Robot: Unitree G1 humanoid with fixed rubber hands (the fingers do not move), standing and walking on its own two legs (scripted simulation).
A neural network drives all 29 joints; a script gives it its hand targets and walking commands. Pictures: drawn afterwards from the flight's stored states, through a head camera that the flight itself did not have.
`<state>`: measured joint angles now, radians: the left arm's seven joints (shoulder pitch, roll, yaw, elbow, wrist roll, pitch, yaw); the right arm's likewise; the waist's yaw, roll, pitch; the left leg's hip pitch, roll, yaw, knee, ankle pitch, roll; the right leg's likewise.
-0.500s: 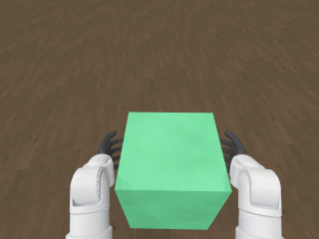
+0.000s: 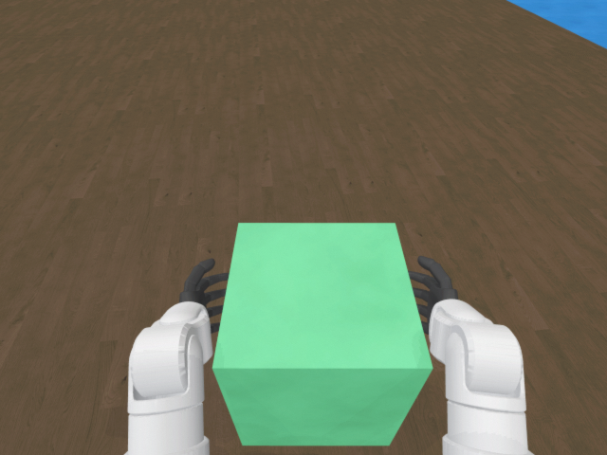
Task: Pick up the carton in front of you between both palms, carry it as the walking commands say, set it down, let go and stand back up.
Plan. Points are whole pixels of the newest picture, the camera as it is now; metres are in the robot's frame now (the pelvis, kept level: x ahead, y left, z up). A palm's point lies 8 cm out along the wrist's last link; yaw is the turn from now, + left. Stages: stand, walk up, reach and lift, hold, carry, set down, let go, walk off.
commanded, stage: carry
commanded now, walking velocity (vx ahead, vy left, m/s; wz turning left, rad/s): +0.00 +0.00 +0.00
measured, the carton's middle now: (316, 338) +0.28 +0.00 +0.01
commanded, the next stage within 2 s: hold in 1.82 s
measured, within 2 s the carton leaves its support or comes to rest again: neither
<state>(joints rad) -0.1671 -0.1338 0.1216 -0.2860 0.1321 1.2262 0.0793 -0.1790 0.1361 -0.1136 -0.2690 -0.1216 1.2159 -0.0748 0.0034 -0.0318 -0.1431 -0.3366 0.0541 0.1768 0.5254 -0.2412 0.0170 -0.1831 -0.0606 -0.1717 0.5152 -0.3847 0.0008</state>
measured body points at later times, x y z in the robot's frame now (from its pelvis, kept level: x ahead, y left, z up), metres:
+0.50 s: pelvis -0.01 +0.01 +0.00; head -0.04 +0.01 +0.45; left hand +0.27 +0.15 +0.08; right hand +0.26 -0.15 +0.08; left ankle +0.02 +0.11 -0.73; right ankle -0.07 -0.10 -0.73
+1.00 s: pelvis -0.04 +0.00 +0.00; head -0.07 +0.00 +0.45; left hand +0.23 +0.15 +0.05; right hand +0.23 -0.15 +0.06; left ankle +0.02 +0.11 -0.73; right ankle -0.07 -0.10 -0.73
